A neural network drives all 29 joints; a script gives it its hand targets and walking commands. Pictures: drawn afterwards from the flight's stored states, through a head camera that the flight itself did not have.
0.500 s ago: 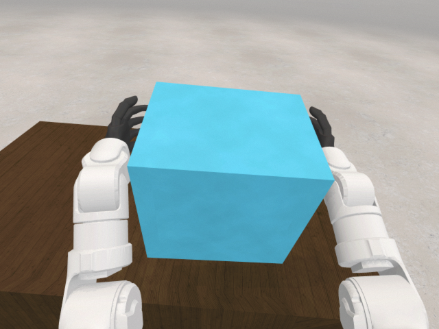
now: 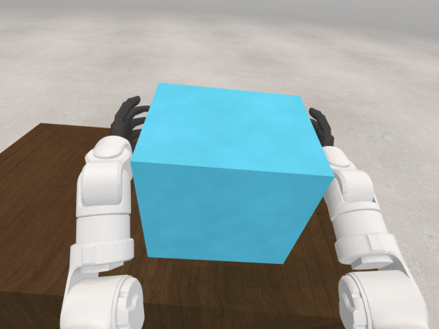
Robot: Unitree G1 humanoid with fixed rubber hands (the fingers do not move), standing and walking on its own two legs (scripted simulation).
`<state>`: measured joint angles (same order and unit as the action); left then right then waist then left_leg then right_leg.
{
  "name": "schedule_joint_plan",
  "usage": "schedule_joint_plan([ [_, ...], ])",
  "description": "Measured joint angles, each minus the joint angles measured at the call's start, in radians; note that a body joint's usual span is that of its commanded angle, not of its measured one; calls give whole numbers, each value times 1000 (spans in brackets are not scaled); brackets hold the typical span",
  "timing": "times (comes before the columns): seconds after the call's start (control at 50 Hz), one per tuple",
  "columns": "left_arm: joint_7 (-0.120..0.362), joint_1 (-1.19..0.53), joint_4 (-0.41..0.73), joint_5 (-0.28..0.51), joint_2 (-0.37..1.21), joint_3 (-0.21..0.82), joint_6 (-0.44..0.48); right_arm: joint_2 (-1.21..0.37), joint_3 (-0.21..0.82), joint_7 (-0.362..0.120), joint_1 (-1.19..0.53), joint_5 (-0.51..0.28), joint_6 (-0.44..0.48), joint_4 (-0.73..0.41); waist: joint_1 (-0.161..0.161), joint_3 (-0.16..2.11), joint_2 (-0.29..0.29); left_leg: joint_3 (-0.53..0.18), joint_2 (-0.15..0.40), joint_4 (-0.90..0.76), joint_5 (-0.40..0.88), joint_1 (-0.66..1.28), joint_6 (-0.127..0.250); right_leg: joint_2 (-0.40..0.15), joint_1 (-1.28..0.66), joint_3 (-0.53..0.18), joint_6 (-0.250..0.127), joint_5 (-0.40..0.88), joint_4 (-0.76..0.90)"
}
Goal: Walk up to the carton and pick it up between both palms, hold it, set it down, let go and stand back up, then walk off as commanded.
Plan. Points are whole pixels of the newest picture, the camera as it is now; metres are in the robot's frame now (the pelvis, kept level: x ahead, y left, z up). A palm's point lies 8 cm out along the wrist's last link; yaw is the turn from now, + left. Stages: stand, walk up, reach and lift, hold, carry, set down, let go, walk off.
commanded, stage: hold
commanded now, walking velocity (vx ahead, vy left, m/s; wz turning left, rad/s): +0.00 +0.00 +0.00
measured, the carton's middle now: (223, 176) +0.34 -0.01 +0.19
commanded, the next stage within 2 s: none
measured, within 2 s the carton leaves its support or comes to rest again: neither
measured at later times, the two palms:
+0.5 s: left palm (121, 142) +0.35 +0.16 +0.24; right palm (319, 150) +0.36 -0.18 +0.23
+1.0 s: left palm (121, 140) +0.36 +0.16 +0.25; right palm (319, 148) +0.36 -0.18 +0.23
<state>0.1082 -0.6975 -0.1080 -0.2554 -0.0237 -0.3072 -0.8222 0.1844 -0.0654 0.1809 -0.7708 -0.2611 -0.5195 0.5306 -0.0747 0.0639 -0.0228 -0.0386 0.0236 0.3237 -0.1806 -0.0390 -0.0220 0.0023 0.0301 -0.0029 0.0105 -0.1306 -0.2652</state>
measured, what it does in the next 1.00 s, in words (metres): stands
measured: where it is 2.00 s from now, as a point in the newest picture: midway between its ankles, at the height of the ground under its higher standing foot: outside the picture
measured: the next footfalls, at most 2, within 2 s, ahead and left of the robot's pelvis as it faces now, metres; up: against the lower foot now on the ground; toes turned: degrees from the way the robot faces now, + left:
none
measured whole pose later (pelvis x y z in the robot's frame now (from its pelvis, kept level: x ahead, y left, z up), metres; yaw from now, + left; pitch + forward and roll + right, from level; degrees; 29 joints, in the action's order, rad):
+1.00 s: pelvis +0.00 +0.00 +0.00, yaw +0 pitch -5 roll -1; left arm 0.10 -0.71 -0.13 -0.24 -0.03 -0.31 -0.81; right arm 0.18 -0.07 0.18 -0.78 -0.26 -0.52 0.53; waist -0.08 0.08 -0.02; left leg -0.04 0.02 0.32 -0.18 -0.05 -0.02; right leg 0.00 0.04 0.00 0.01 -0.13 -0.26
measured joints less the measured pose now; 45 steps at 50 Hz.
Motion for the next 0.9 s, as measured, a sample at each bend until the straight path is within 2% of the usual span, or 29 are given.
schedule_joint_plan([
  [0.34, -3, 26, 35, 4, 8, 0, -2, 6, 15, 6, 15, -16, -5, -28, 3, 2, 5, -6, 5, 1, -5, 6, -5, 5, -10, 5, -5, -7, 1],
  [0.58, -1, 43, 65, 14, 3, 9, 0, -3, 10, 16, 38, -16, -7, -72, -8, 3, 4, -7, 2, 1, -4, 6, -3, 3, -11, 5, -3, -6, 3],
  [0.9, -5, -11, -4, 10, -3, -1, 12, 1, -5, 5, -5, 2, -1, -16, 3, 7, 1, 2, 1, -1, 6, -16, 0, 2, 15, -4, -1, 5, 1],
])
